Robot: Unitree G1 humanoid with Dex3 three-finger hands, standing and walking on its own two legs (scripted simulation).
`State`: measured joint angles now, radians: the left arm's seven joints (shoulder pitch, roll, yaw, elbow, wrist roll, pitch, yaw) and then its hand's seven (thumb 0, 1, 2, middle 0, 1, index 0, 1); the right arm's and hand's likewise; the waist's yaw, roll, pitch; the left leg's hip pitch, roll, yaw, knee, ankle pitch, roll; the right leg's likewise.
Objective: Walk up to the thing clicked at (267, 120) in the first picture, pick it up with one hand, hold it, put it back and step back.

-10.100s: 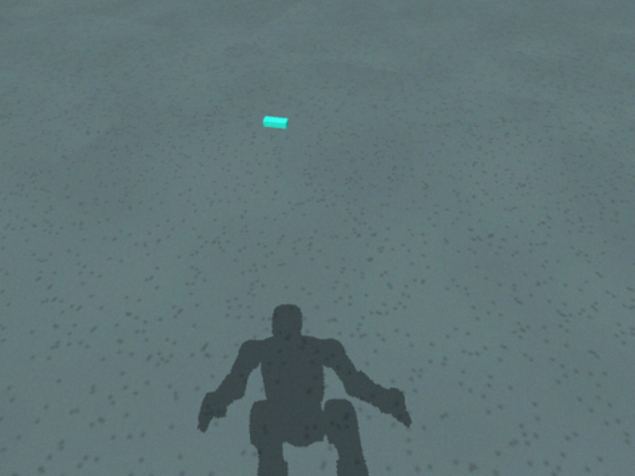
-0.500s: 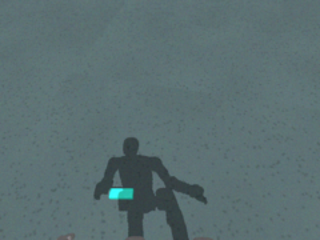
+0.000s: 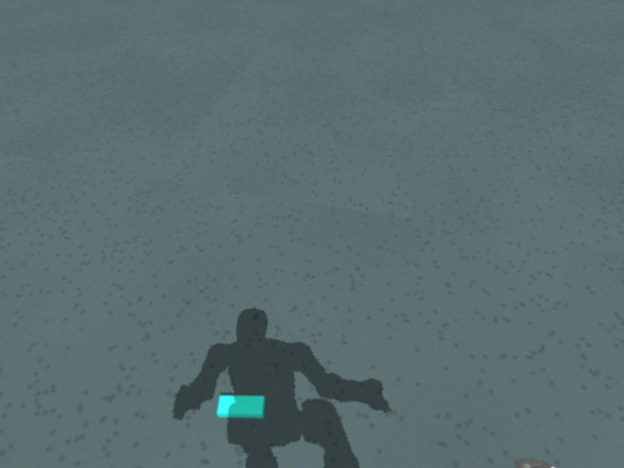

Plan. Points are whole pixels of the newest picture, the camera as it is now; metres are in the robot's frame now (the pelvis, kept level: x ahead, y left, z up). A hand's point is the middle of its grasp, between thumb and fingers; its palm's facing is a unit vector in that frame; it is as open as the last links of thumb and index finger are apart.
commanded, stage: walk up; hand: left
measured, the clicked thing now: (241, 406) +0.44 +0.26 -0.76
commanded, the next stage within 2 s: stand in 0.86 s
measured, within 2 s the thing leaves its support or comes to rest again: neither
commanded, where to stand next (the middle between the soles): +0.05 +0.02 m, yaw +0 degrees
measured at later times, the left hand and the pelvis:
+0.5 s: hand out of the picture +0.08 +0.26 -0.15, palm faces -0.03 -0.93 -0.36, open 7.3 cm; pelvis +0.00 +0.01 +0.00, yaw +0 degrees
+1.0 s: hand out of the picture +0.09 +0.25 -0.15, palm faces -0.03 -0.93 -0.35, open 7.3 cm; pelvis +0.01 +0.00 +0.00, yaw +0 degrees
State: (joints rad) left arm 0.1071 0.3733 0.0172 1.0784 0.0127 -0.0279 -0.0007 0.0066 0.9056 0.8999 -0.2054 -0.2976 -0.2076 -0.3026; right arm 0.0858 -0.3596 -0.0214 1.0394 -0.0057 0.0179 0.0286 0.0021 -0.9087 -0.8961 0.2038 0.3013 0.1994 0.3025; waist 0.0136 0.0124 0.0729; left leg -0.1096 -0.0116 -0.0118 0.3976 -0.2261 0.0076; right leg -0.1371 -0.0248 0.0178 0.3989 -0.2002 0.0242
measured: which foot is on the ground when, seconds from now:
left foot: down 0.00-1.00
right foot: down 0.00-1.00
